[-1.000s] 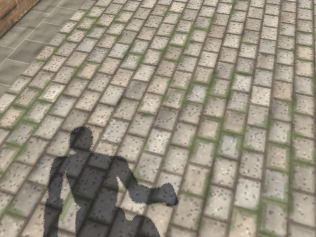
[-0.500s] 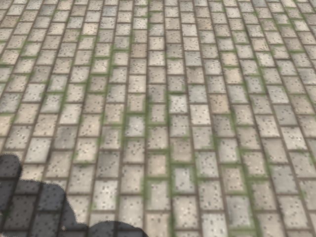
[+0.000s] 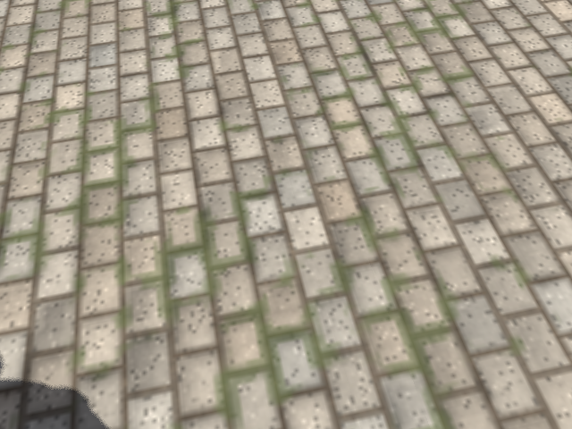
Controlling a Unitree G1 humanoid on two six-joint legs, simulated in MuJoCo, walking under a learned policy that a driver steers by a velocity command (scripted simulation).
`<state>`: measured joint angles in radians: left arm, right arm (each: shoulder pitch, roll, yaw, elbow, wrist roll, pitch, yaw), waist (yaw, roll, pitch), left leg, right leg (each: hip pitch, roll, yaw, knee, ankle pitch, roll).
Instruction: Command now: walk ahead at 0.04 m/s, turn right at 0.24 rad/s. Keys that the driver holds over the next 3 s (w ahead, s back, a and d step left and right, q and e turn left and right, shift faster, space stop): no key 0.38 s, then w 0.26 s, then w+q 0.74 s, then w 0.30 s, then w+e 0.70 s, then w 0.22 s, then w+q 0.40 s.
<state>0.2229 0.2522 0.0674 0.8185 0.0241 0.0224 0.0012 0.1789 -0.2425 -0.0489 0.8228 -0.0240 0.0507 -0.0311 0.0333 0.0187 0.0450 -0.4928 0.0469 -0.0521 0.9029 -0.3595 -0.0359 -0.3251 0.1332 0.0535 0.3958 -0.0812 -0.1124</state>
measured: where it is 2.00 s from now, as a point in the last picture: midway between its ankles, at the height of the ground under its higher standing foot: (240, 302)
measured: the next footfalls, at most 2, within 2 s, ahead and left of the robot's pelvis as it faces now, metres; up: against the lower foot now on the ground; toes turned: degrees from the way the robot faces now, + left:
left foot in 0.16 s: +0.04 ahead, +0.13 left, +0.00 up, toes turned -2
left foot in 1.12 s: +0.42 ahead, +0.10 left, +0.00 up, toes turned +15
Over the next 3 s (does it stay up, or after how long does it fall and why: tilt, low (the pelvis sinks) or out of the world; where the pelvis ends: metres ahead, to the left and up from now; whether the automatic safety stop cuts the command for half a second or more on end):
stays up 1.25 0.23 0.01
